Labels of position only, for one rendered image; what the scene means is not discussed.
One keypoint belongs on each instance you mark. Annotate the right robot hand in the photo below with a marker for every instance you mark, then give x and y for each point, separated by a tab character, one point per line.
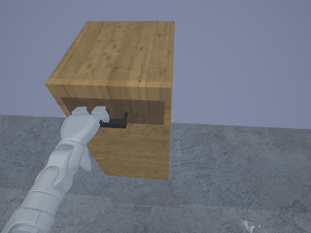
251	225

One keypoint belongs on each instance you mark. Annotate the robot left forearm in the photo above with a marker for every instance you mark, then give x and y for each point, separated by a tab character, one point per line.
37	211

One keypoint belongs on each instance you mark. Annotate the left robot hand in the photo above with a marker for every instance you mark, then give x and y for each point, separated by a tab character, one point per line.
80	127

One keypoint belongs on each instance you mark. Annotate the cabinet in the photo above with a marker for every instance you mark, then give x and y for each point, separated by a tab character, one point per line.
120	59

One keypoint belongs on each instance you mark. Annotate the drawer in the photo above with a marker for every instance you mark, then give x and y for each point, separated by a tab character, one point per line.
150	112

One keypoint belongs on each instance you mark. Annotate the handle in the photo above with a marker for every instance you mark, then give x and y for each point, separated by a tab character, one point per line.
115	122

